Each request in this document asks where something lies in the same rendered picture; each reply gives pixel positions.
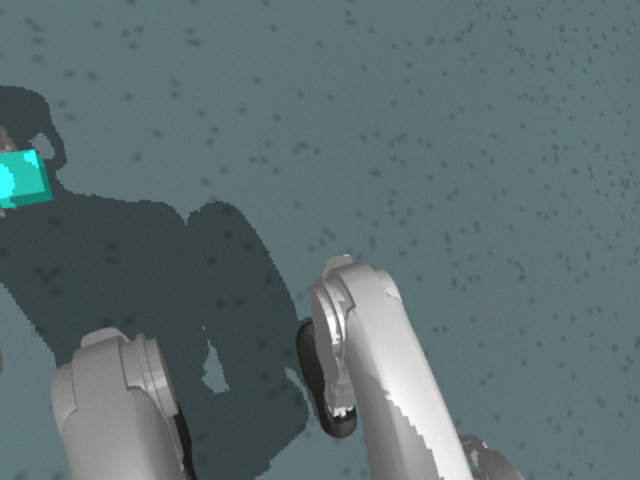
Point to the right robot hand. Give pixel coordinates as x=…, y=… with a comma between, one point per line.
x=492, y=464

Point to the left robot foot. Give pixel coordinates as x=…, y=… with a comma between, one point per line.
x=186, y=443

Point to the left robot hand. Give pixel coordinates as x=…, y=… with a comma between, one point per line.
x=6, y=145

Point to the right robot foot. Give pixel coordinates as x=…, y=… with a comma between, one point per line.
x=337, y=427

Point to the small box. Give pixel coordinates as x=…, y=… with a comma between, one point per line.
x=23, y=179

